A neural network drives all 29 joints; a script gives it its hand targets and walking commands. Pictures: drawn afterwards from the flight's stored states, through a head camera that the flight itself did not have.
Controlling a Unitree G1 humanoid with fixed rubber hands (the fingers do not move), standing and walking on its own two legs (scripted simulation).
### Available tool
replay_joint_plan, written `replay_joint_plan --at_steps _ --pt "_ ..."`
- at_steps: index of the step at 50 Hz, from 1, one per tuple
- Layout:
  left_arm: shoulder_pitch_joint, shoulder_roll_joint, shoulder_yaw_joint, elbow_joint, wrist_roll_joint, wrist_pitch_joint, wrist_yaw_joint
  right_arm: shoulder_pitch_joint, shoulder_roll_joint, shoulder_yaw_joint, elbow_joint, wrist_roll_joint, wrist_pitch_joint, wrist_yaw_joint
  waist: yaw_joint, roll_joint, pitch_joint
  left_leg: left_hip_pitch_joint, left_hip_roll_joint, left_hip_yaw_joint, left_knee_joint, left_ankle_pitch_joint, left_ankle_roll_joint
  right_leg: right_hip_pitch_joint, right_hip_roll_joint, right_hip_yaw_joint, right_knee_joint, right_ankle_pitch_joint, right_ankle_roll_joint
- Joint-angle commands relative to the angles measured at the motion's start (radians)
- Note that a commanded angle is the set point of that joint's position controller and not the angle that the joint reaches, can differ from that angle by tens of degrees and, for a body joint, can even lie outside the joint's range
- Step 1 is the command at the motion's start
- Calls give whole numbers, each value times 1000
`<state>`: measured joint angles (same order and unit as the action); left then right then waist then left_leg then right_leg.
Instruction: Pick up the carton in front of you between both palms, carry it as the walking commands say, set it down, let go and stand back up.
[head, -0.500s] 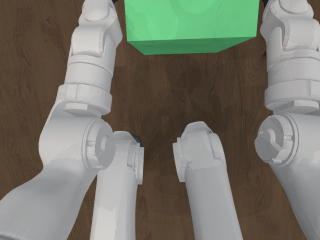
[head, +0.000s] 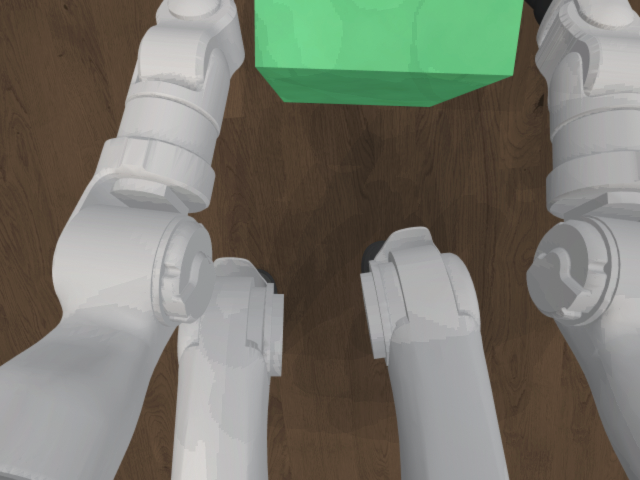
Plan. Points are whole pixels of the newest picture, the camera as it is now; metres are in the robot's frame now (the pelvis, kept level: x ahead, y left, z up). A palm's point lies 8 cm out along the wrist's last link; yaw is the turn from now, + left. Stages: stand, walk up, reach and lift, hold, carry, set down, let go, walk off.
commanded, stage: set down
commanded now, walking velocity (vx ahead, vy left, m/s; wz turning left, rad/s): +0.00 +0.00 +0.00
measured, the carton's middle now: out of the picture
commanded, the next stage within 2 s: none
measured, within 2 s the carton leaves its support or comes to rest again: neither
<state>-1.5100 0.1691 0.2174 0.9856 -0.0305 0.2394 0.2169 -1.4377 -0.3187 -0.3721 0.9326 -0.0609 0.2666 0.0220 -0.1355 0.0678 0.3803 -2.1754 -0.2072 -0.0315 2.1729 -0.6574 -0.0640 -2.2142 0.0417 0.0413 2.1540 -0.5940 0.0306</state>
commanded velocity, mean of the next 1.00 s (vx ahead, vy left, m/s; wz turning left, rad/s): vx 0.00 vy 0.00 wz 0.00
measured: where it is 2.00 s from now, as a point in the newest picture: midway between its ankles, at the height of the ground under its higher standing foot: (322, 334)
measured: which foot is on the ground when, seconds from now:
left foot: down 0.00-1.00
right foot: down 0.00-1.00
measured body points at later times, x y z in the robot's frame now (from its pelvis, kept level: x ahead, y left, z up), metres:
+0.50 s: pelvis -0.01 +0.00 -0.01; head +0.36 -0.05 +0.21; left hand +0.58 +0.03 -0.19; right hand +0.52 -0.28 -0.19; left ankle +0.09 +0.11 -0.35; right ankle +0.10 -0.12 -0.35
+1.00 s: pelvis +0.00 -0.01 -0.02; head +0.38 -0.05 +0.19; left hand +0.59 +0.07 -0.21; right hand +0.53 -0.32 -0.21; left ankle +0.09 +0.11 -0.35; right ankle +0.10 -0.12 -0.35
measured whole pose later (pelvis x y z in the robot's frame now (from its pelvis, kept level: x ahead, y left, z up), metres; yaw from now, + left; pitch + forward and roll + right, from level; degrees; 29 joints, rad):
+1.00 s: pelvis +0.00 -0.01 -0.02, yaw +0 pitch +33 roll +1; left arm -1.56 0.35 0.04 1.04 -0.19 0.14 0.15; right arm -1.54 -0.50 -0.27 1.17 0.14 0.07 0.00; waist -0.11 0.03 0.52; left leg -2.16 -0.13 -0.01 2.26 -0.69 -0.05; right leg -2.22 -0.01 -0.01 2.24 -0.61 -0.03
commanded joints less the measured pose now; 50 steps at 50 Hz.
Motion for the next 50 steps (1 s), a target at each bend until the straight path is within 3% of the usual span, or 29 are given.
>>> replay_joint_plan --at_steps 1,21,33,36,39,42,46,50 --pt "-620 -842 -281 -130 -78 -39 -245 -614 766 304 -102 105 -27 274 -113 95 -1123 537 11 79 -133 360 60 478 36 -91 -146 415 -36" --pt "-476 -639 -114 54 38 -14 -291 -482 638 173 71 -15 0 289 -42 75 -674 355 32 75 -131 114 70 370 29 -55 -143 181 -61" --pt "-406 -556 -88 76 69 -24 -287 -402 542 104 116 -57 -19 273 -39 59 -604 343 52 76 -107 145 52 395 19 -55 -108 203 -53" --pt "-357 -368 -65 54 74 -49 -238 -351 343 44 122 -55 -59 221 -47 56 -647 396 66 75 -101 190 27 445 4 -62 -90 250 -39" --pt "-256 141 -11 24 73 -96 -108 -244 -188 -58 121 -37 -141 69 -55 32 -754 469 82 72 -92 249 4 513 -12 -73 -90 324 -24" --pt "-323 225 -67 -15 -29 -120 -61 -342 -315 -12 110 65 -203 -16 -65 19 -971 480 88 73 -57 391 -11 606 -19 -49 -70 503 -18" --pt "-359 210 -172 -50 -147 -134 -64 -358 -331 85 132 181 -231 -28 -85 20 -1135 487 105 73 -33 464 -6 698 -36 -32 -56 640 -28" --pt "-379 215 -211 -106 -198 -115 -62 -361 -346 130 119 242 -210 -18 -88 28 -1267 544 110 82 -43 439 8 757 -43 -37 -72 633 -37"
